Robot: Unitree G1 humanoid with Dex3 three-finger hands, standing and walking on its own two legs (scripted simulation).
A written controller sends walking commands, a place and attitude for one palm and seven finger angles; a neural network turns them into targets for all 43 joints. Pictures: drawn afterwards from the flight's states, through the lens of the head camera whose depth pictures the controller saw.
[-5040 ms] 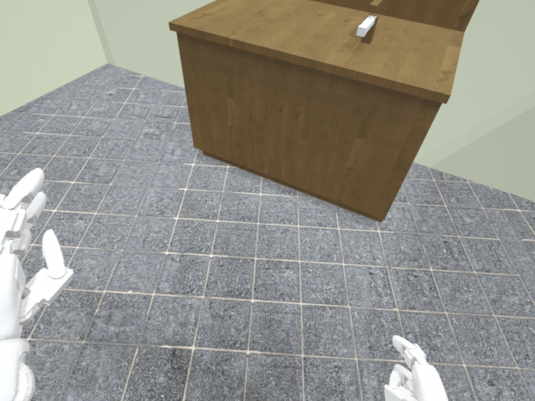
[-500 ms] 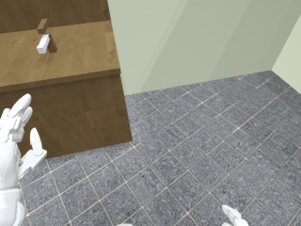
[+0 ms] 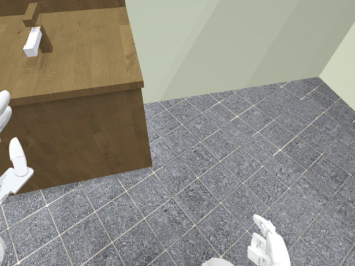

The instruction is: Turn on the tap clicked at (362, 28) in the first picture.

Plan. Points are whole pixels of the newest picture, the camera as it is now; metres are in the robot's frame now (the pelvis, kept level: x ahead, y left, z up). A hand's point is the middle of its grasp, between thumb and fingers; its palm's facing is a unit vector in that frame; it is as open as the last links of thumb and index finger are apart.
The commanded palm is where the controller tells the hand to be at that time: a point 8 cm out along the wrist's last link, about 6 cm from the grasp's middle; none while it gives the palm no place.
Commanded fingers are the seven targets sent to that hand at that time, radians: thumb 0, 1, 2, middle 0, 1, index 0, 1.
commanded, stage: take the last steps up to it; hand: left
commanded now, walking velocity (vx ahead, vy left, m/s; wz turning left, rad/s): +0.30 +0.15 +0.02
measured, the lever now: (30, 50) +0.72 +0.51 +0.07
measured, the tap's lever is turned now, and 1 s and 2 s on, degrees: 0 0 0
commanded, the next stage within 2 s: come to a stop and stand still in 0.98 s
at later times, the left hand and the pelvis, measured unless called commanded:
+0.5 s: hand (33, 114) +0.33 +0.27 +0.19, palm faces +0.38 -0.80 -0.47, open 7.4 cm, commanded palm +0.28 +0.33 +0.18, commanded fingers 0.00 0.90 0.90 -0.20 -0.30 -0.20 -0.30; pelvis +0.13 +0.05 +0.00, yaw +1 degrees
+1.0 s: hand (27, 81) +0.43 +0.33 +0.18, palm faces +0.46 -0.76 -0.45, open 7.4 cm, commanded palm +0.38 +0.36 +0.18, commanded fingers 0.00 0.90 0.90 -0.20 -0.30 -0.20 -0.30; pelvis +0.22 +0.08 +0.00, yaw +0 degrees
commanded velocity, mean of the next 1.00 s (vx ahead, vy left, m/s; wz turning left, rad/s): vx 0.24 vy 0.13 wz -0.03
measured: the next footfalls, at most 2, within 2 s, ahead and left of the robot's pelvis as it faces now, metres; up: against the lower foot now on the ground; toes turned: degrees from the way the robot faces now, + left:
right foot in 0.12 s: +0.11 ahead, -0.09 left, +0.00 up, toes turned -10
left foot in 0.52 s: +0.25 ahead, +0.19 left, +0.00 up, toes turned +10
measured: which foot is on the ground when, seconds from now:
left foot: down 0.00-0.12, up 0.14-0.50, down 0.52-0.90, up 0.92-1.00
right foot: up 0.00-0.10, down 0.12-0.54, up 0.56-0.86, down 0.88-1.00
